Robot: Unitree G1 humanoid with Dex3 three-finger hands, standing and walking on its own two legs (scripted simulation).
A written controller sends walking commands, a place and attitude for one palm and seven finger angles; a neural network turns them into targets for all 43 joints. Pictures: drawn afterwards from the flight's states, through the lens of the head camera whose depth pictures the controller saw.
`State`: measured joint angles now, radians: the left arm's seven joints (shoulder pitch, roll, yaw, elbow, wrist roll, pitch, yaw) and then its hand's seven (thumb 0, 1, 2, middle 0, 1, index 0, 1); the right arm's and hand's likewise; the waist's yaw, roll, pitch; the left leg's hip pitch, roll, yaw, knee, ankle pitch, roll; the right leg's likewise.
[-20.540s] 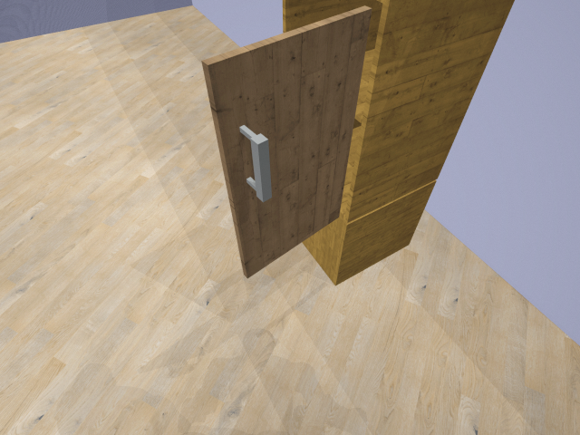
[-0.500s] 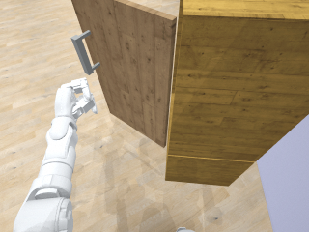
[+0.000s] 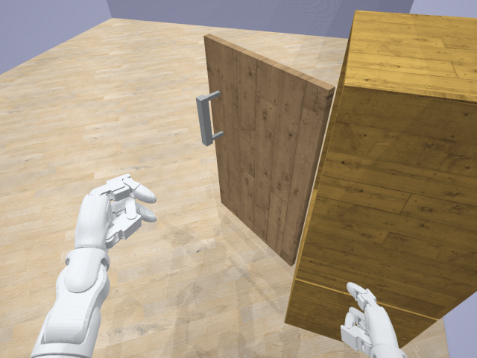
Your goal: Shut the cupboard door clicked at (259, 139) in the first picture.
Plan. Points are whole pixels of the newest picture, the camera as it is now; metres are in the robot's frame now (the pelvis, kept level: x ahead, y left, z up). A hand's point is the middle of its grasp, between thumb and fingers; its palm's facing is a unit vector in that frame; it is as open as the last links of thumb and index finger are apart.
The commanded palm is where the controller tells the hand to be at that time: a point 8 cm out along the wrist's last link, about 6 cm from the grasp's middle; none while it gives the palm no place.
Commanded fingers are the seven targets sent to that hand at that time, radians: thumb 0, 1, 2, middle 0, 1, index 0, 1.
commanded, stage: draw the hand back to the body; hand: left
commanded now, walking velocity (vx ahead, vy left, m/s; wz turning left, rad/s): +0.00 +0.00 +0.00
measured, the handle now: (211, 118) +0.66 +0.15 +0.05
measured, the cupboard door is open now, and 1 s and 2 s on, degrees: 59 59 59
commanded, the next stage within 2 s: step back with the hand held close in 0.78 s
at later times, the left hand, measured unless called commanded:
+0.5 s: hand (35, 268) +0.17 +0.27 +0.16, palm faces +0.48 -0.77 -0.42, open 6.7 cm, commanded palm +0.13 +0.30 +0.17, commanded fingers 0.00 0.90 0.90 -0.20 -0.30 -0.20 -0.30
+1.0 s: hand (46, 266) +0.18 +0.26 +0.16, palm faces +0.46 -0.78 -0.42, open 7.4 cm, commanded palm +0.12 +0.29 +0.17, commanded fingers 0.00 0.90 0.90 -0.20 -0.30 -0.20 -0.30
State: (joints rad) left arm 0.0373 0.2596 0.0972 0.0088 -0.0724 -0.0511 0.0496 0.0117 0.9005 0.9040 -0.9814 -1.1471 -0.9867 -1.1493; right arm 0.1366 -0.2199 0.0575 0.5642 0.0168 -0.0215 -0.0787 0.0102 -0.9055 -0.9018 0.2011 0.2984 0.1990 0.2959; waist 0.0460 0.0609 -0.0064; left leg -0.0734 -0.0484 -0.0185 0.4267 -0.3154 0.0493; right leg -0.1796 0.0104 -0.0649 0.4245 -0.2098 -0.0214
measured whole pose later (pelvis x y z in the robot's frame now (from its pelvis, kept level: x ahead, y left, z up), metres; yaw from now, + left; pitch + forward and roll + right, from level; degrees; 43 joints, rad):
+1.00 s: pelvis -0.02 -0.01 +0.00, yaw +0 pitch -3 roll -1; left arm 0.46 0.34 0.37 -0.33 -0.05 -0.16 0.12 0.01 0.89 0.90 -0.21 -0.30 -0.21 -0.30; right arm 0.21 -0.23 0.01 0.63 0.00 -0.08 -0.06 0.01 -0.90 -0.90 0.20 0.30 0.20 0.30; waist 0.03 0.10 -0.01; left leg -0.11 -0.02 -0.02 0.47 -0.31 0.04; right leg -0.18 0.03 -0.07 0.39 -0.17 -0.04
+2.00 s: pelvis -0.10 +0.01 -0.02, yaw +0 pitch +2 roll -2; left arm 0.50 0.41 0.49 -0.49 -0.01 -0.26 0.16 0.01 0.89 0.90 -0.21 -0.30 -0.22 -0.30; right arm 0.24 -0.20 -0.01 0.60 -0.02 -0.07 -0.07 0.01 -0.90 -0.90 0.20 0.30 0.20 0.30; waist 0.00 0.00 -0.01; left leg -0.44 -0.02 0.01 0.70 -0.29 0.07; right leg -0.40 0.05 0.04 0.68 -0.27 0.01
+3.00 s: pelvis -0.34 +0.04 -0.01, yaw +1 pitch -1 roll -2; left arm 0.51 0.35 0.39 -0.46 -0.04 -0.14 0.18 0.01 0.90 0.90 -0.20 -0.30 -0.21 -0.30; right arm 0.24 -0.20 0.03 0.64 -0.02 -0.10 -0.08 0.01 -0.90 -0.90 0.20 0.30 0.20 0.30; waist -0.01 0.00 -0.05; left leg -0.42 0.02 0.05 0.49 -0.18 0.00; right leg -0.15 0.05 -0.02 0.46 -0.30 -0.04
